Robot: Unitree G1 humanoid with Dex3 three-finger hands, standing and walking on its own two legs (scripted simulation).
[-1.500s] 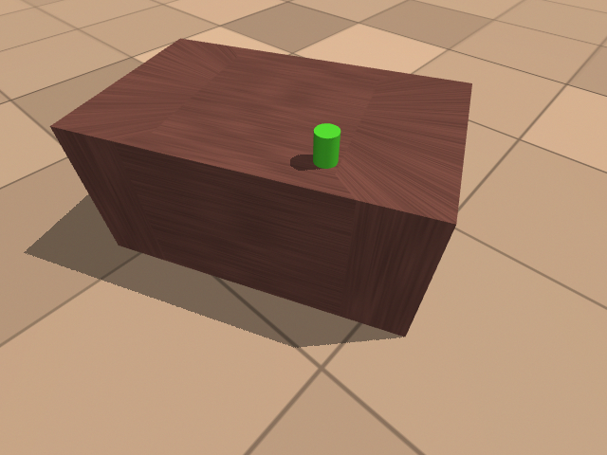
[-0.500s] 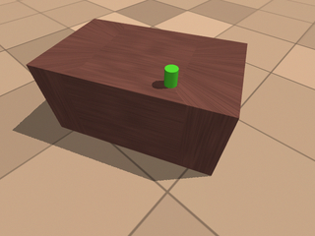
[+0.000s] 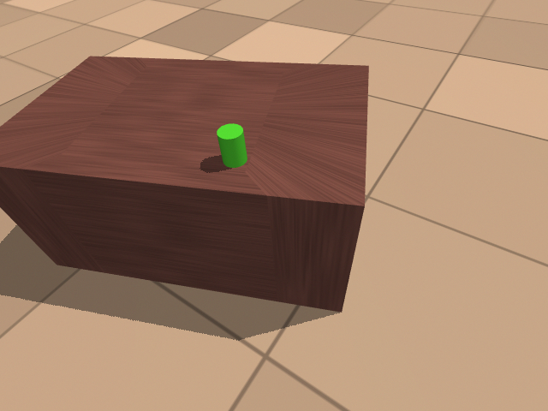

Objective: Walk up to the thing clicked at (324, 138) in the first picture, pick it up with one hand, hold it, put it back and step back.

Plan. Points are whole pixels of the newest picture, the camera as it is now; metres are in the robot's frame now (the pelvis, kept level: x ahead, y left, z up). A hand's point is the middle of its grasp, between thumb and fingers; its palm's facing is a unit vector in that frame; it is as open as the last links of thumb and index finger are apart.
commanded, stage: walk up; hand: left
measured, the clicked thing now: (232, 146) +0.81 +0.15 -0.10
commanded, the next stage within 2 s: none
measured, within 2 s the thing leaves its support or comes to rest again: neither
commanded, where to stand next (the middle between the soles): +0.34 +0.03 m, yaw -12 degrees
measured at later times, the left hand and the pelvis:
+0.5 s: hand (114, 342) +0.28 +0.32 -0.13, palm faces -0.19 -0.90 -0.39, open 7.3 cm; pelvis +0.18 +0.05 +0.01, yaw -8 degrees
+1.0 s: hand (175, 256) +0.46 +0.25 -0.12, palm faces -0.25 -0.89 -0.39, open 7.3 cm; pelvis +0.29 +0.03 +0.00, yaw -12 degrees
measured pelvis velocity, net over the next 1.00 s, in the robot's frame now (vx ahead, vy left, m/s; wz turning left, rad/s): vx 0.29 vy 0.03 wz -0.21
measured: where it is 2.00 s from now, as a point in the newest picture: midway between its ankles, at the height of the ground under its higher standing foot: (275, 408)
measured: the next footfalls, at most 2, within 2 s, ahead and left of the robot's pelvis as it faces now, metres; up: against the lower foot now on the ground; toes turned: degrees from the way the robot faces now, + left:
left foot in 0.36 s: +0.27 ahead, +0.17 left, +0.00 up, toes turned -2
right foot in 0.76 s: +0.39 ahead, -0.09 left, +0.00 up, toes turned -12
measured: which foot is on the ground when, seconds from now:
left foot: up 0.00-0.34, down 0.36-0.78, up 0.80-1.00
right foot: down 0.00-0.40, up 0.42-0.74, down 0.76-1.00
